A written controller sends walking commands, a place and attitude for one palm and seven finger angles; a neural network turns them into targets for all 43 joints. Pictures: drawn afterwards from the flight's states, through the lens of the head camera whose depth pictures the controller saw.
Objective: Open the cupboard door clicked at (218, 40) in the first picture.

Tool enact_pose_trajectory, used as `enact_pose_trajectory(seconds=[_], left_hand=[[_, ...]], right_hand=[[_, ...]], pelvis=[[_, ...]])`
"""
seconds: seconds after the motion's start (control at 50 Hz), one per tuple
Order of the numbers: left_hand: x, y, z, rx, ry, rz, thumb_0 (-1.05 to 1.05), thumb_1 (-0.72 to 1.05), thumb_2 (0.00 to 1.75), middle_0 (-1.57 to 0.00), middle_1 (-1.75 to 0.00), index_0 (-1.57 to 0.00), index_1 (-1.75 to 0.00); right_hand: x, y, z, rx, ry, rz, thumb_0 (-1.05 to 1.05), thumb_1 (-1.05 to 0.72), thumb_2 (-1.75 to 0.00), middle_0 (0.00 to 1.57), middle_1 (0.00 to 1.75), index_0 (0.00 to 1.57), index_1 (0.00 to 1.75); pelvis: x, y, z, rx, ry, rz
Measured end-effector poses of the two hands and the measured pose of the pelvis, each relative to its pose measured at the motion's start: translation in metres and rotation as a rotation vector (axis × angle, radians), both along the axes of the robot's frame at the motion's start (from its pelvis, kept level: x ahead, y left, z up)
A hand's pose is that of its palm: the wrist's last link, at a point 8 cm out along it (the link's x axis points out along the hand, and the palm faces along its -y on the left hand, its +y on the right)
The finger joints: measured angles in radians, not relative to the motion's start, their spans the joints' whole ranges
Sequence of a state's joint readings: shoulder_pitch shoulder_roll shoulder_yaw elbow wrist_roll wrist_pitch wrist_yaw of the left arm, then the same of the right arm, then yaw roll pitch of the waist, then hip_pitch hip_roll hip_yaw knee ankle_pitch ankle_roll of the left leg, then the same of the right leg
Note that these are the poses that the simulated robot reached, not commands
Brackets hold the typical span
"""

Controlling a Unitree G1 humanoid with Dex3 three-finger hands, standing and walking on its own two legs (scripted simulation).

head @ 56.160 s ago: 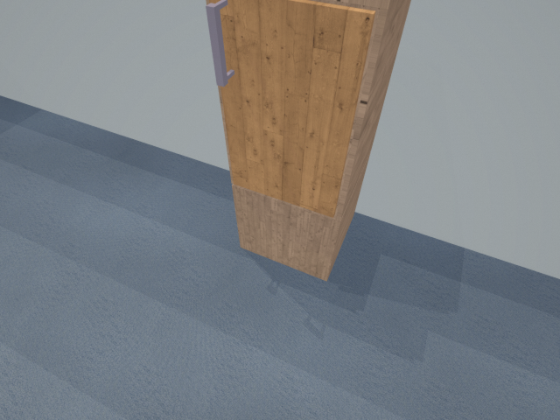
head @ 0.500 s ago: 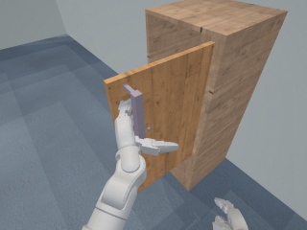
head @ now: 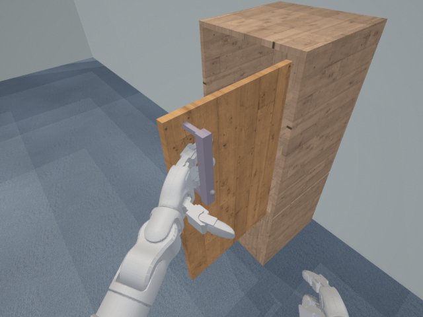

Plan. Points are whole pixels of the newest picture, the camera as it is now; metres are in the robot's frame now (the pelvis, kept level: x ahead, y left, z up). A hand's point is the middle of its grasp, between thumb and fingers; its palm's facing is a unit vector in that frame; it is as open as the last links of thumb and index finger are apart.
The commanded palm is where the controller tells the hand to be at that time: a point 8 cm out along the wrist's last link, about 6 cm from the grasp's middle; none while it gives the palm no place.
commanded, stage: slide the hand sideways off the handle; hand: left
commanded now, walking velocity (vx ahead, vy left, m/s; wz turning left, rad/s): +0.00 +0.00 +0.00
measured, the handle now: (198, 165) +0.35 +0.05 +0.15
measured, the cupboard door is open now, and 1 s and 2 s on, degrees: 93 92 92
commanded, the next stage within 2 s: draw the hand back to the body in 0.90 s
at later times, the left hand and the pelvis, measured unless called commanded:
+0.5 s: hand (191, 207) +0.26 +0.05 +0.14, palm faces -0.11 -0.99 +0.00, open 16.2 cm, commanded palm +0.22 +0.12 +0.14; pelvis +0.02 -0.02 +0.00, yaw -2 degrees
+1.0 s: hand (165, 239) +0.20 +0.09 +0.14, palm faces -0.07 -1.00 -0.04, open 16.3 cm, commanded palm +0.18 +0.15 +0.14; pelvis +0.03 -0.03 -0.01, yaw +1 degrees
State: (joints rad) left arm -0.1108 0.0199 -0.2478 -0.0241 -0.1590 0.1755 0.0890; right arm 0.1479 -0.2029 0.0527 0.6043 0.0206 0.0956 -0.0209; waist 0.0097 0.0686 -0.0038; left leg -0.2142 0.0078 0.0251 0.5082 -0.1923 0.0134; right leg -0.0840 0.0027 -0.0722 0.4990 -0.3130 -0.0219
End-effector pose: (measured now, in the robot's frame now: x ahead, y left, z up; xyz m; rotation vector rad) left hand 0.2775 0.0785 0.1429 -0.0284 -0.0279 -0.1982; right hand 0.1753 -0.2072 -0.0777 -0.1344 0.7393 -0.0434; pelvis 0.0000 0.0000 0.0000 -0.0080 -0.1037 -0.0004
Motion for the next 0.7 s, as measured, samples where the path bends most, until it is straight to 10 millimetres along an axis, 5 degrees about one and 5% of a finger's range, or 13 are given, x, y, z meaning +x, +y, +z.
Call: enact_pose_trajectory(seconds=[0.26, 0.7], left_hand=[[-0.016, 0.015, -0.002, 0.042, -0.02, 0.054, -0.01, -0.5, 0.3, -0.18, -0.32, -0.15, -0.31], [-0.06, 0.052, -0.004, 0.061, 0.004, 0.13, -0.01, -0.5, 0.3, -0.18, -0.32, -0.16, -0.31]], right_hand=[[0.006, -0.006, 0.012, -0.002, -0.012, 0.002, 0.01, -0.9, -0.9, 0.21, 0.3, 0.2, 0.3], [0.05, -0.026, 0.016, 0.007, -0.108, 0.02, 0.01, -0.9, -0.9, 0.2, 0.3, 0.2, 0.3]], pelvis=[[0.005, -0.008, 0.002, -0.002, 0.003, -0.025], [0.038, -0.026, -0.001, 0.017, 0.049, -0.02]])
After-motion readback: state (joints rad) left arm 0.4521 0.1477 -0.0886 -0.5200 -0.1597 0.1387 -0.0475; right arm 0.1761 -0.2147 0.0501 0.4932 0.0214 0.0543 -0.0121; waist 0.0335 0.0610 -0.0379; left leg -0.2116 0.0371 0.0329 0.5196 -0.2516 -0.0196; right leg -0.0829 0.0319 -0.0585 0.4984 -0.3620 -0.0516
